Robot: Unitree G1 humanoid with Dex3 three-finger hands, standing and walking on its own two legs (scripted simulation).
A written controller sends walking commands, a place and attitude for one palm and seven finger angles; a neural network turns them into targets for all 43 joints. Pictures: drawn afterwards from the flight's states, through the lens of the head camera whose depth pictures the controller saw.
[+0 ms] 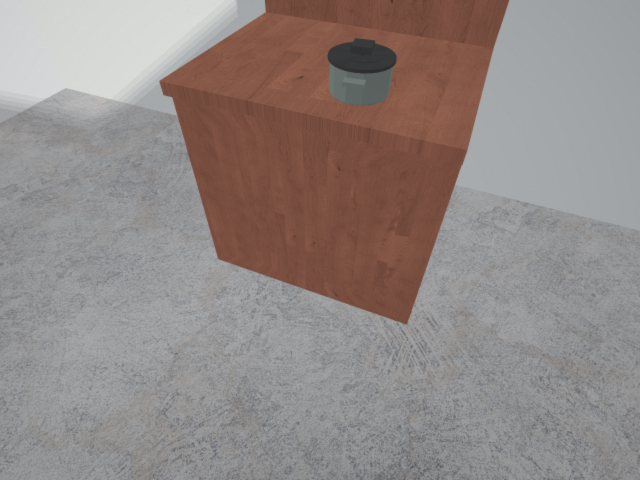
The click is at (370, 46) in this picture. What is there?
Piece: lid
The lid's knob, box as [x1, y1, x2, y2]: [350, 38, 374, 55]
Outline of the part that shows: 355,38 351,45 350,52 370,55 374,47 374,40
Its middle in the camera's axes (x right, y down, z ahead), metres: +0.10 -0.46 +0.93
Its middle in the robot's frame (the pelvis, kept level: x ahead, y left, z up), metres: +1.02 -0.04 +0.11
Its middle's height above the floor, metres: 0.89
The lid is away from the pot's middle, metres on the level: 0.00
